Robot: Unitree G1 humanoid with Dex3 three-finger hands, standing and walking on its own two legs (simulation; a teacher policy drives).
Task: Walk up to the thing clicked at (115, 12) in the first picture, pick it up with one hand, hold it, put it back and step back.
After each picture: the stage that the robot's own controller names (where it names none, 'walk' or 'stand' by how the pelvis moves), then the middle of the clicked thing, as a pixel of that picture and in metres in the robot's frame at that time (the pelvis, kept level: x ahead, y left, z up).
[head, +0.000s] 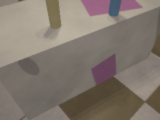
stand; out of the picture +0.97 -0.22 +0.02
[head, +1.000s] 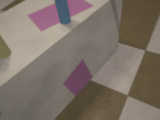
walk; (61, 2) +0.87 +0.15 +0.04
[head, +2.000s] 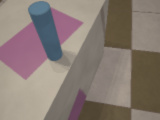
stand; (48, 35) +0.50 +0.19 +0.04
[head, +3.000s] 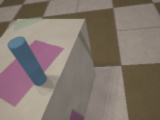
walk; (29, 63) +0.49 +0.25 +0.02
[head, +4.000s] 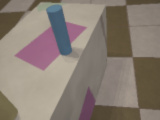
walk; (60, 32) +0.64 +0.14 +0.06
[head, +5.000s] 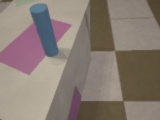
stand; (46, 33) +0.59 +0.20 +0.04
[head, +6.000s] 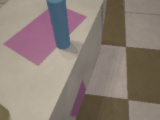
stand; (60, 24) +0.59 +0.15 +0.03
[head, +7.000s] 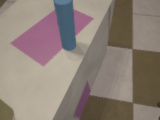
stand; (66, 25) +0.59 +0.13 +0.03
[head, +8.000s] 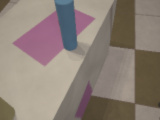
stand; (67, 25) +0.59 +0.12 +0.03
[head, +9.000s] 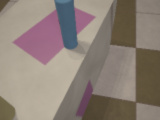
stand; (67, 24) +0.59 +0.12 +0.03
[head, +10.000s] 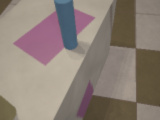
stand; (67, 25) +0.60 +0.11 +0.03
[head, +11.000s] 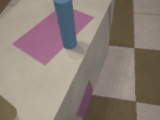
stand; (66, 24) +0.60 +0.12 +0.03
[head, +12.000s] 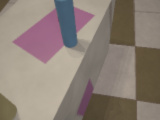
stand; (67, 22) +0.60 +0.11 +0.04
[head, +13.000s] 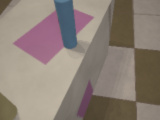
stand; (67, 24) +0.60 +0.12 +0.04
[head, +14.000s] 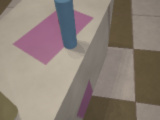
stand; (67, 24) +0.61 +0.12 +0.04
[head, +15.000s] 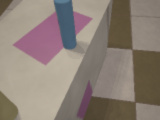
stand; (66, 24) +0.61 +0.12 +0.04
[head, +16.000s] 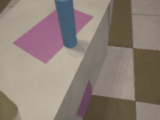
stand; (67, 23) +0.61 +0.12 +0.04
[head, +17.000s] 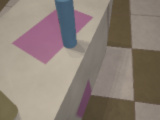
stand; (67, 23) +0.61 +0.12 +0.04
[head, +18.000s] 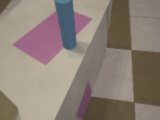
stand; (67, 24) +0.61 +0.12 +0.04
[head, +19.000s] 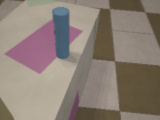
stand; (61, 35) +0.61 +0.11 +0.02
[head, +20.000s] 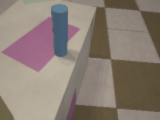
stand; (60, 33) +0.62 +0.10 +0.03
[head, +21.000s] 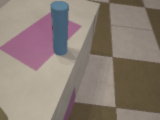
stand; (60, 31) +0.60 +0.11 +0.03
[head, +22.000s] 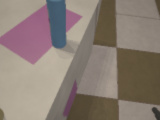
rise first; (57, 23) +0.59 +0.14 +0.03
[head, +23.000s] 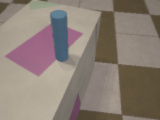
rise first; (60, 38) +0.60 +0.13 +0.02
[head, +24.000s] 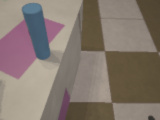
go down; (38, 34) +0.58 +0.15 +0.03
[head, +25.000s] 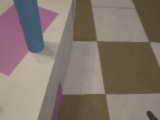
go down; (31, 24) +0.56 +0.14 +0.06
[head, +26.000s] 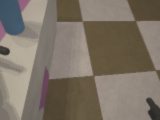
close in; (5, 0) +0.58 +0.16 +0.10
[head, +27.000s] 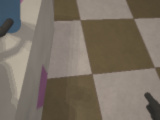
close; (7, 0) +0.57 +0.14 +0.11
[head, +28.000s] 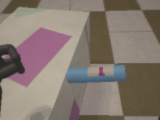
lift; (95, 74) +0.47 -0.06 -0.06
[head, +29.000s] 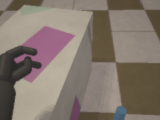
close; out of the picture +0.48 -0.24 -0.64
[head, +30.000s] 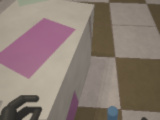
hold; (112, 118) +0.45 -0.21 -0.63
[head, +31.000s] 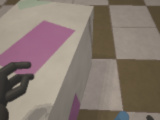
go down; out of the picture +0.44 -0.23 -0.61
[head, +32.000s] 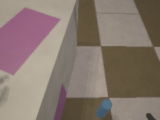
stand; (103, 109) +0.45 -0.22 -0.63
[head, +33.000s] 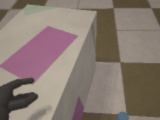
hold; out of the picture +0.45 -0.23 -0.64
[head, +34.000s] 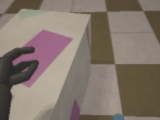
close; out of the picture +0.45 -0.21 -0.65
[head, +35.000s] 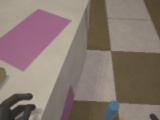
hold; (110, 112) +0.46 -0.22 -0.61
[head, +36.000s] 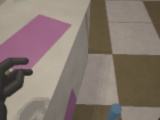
hold; (113, 115) +0.46 -0.22 -0.61
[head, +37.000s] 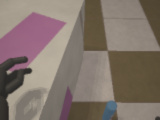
go down; (109, 112) +0.47 -0.21 -0.62
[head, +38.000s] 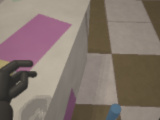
close; (112, 115) +0.46 -0.22 -0.61
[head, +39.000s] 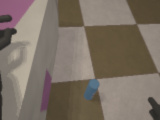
stand; (91, 90) +0.48 -0.21 -0.58
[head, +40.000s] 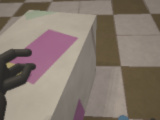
hold; out of the picture +0.46 -0.22 -0.62
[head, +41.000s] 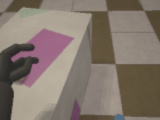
close; out of the picture +0.45 -0.22 -0.65
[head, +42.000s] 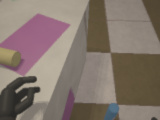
hold; (110, 114) +0.46 -0.22 -0.63
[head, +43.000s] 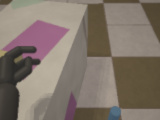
close; (113, 118) +0.46 -0.21 -0.62
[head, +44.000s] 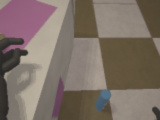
hold; (102, 100) +0.47 -0.22 -0.59
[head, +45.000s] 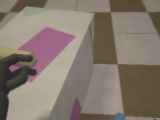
hold; out of the picture +0.46 -0.22 -0.64
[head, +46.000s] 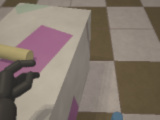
stand; out of the picture +0.44 -0.22 -0.65
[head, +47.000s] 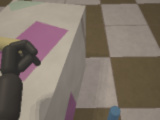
crouch; (112, 118) +0.47 -0.21 -0.62
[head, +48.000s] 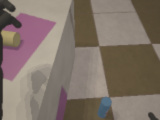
crouch; (104, 108) +0.46 -0.21 -0.64
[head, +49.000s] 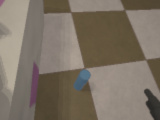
lower; (81, 80) +0.48 -0.20 -0.56
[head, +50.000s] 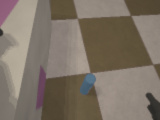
lower; (87, 85) +0.48 -0.21 -0.57
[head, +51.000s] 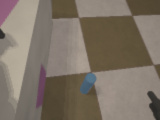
lower; (87, 84) +0.48 -0.21 -0.57
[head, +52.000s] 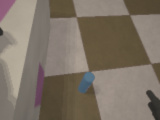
lower; (85, 83) +0.49 -0.21 -0.56
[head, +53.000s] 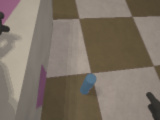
loosen; (87, 85) +0.48 -0.21 -0.57
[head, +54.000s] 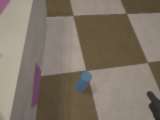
withdraw; (82, 82) +0.48 -0.20 -0.56
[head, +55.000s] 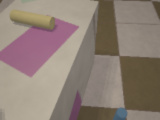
sink last; (118, 119) +0.44 -0.23 -0.62
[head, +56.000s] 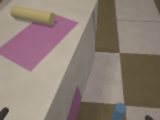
stand; (117, 115) +0.46 -0.22 -0.61
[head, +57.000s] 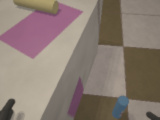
stand; (119, 107) +0.49 -0.23 -0.58
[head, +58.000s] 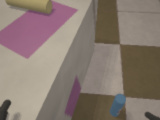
stand; (117, 105) +0.49 -0.21 -0.58
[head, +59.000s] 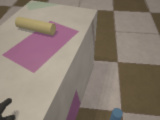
stand; out of the picture +0.49 -0.23 -0.64
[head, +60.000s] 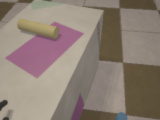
stand; out of the picture +0.45 -0.23 -0.65
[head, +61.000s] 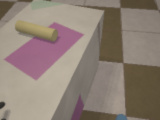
stand; out of the picture +0.43 -0.23 -0.66
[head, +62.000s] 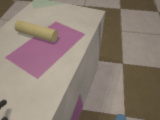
walk; out of the picture +0.43 -0.24 -0.66
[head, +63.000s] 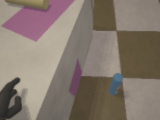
walk; (115, 84) +0.60 -0.27 -0.63
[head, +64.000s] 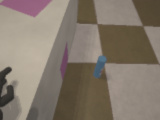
walk; (99, 67) +0.81 -0.28 -0.63
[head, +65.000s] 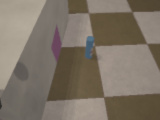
walk; (89, 47) +1.05 -0.17 -0.62
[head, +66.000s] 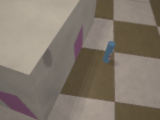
stand; (108, 52) +1.07 -0.30 -0.64
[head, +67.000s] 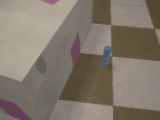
stand; (105, 56) +1.07 -0.27 -0.66
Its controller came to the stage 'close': yes
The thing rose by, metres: 0.00
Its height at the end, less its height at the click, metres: -0.67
